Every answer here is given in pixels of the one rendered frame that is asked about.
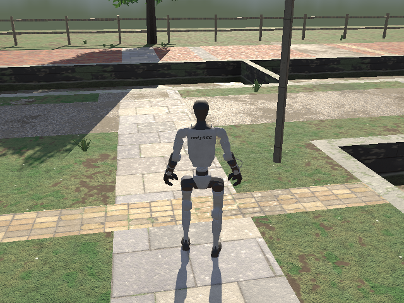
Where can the left robot hand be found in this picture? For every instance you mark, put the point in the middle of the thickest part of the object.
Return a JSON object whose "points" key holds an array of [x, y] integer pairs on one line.
{"points": [[167, 177]]}

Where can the robot left forearm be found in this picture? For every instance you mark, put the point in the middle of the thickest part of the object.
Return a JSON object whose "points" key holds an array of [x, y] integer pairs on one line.
{"points": [[171, 166]]}

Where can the right robot upper arm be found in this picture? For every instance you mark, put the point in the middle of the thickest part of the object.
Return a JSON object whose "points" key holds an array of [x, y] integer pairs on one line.
{"points": [[221, 133]]}

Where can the right robot hand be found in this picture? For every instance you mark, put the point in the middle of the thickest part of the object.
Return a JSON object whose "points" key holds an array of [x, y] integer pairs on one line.
{"points": [[238, 177]]}

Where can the left robot upper arm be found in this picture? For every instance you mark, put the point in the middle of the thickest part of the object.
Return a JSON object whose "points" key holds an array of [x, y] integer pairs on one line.
{"points": [[178, 143]]}

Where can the right robot foot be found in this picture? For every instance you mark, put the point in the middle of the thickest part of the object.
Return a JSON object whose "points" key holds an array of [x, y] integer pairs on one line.
{"points": [[215, 252]]}

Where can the robot right forearm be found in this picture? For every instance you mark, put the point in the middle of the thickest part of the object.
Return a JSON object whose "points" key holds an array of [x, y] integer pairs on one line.
{"points": [[233, 165]]}

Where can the robot torso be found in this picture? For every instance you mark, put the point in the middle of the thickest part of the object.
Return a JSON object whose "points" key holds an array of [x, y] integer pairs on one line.
{"points": [[201, 150]]}

